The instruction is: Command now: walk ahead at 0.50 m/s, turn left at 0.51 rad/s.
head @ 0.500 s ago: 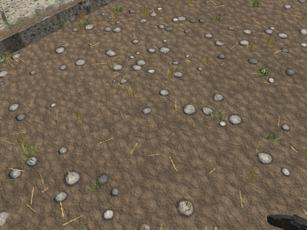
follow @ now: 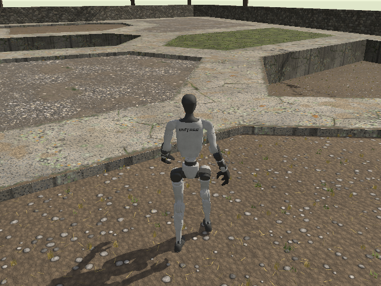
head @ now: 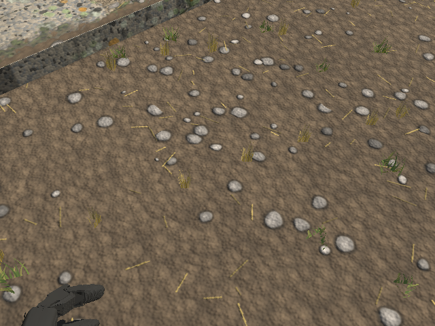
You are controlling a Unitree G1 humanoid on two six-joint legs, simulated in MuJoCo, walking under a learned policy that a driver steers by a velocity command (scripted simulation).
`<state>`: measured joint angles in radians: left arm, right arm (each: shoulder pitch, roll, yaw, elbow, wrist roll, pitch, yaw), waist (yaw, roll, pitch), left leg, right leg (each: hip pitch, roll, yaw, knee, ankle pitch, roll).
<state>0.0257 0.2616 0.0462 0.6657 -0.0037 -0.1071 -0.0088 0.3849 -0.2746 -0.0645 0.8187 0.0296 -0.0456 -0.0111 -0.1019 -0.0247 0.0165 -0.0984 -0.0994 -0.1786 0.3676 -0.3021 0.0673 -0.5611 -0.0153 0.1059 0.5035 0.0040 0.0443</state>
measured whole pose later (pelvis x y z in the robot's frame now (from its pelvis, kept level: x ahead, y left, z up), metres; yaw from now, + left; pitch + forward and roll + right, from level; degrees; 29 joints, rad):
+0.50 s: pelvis +0.26 +0.01 -0.01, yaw +18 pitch +2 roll -2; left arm 0.34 0.30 0.08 0.84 -0.01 -0.08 0.00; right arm 0.08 -0.29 -0.06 0.63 0.02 -0.03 0.05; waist 0.10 0.04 0.03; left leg -0.65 0.08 -0.02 0.68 -0.05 0.03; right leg 0.05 -0.01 -0.19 0.25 -0.33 0.02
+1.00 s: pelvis +0.51 +0.12 +0.00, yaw +22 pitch +2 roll +2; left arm 0.08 0.28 0.03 0.75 -0.01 -0.08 -0.03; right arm 0.35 -0.29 -0.06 0.78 0.01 -0.06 0.01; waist -0.07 -0.04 0.01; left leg -0.01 -0.06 0.01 0.26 -0.28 0.04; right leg -0.63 -0.09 0.03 0.59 0.05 0.01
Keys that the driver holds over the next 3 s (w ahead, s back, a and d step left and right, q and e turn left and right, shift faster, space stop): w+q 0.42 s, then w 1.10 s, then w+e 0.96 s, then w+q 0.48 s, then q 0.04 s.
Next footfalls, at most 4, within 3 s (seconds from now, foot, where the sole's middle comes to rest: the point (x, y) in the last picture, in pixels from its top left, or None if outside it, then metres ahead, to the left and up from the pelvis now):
0.08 right None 0.21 -0.14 -0.78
0.58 left None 0.42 0.20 -0.78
1.10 right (174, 235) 0.78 0.08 -0.78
1.62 left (78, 197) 0.96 0.41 -0.78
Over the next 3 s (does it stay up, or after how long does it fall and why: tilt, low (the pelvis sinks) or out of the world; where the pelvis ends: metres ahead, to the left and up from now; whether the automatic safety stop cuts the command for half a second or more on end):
stays up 1.57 0.33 0.00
